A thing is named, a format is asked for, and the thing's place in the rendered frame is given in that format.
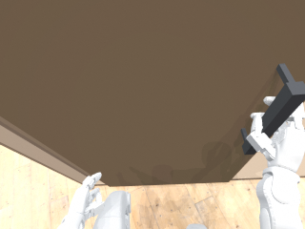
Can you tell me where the left robot thigh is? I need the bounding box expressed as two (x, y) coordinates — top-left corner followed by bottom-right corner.
(92, 190), (132, 229)

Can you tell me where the robot right hand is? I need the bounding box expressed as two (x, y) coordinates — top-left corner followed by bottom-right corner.
(246, 96), (305, 173)

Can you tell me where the right robot forearm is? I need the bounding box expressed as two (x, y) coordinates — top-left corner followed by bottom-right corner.
(255, 166), (303, 229)

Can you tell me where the robot left hand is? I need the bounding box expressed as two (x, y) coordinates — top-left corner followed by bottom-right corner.
(68, 172), (105, 220)

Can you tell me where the handle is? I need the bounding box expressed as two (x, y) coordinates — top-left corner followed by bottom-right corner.
(240, 63), (305, 155)

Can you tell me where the wardrobe door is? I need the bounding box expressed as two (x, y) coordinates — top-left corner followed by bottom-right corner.
(0, 0), (305, 187)
(0, 116), (92, 177)

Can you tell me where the left robot forearm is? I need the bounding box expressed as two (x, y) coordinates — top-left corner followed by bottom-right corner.
(57, 212), (86, 229)

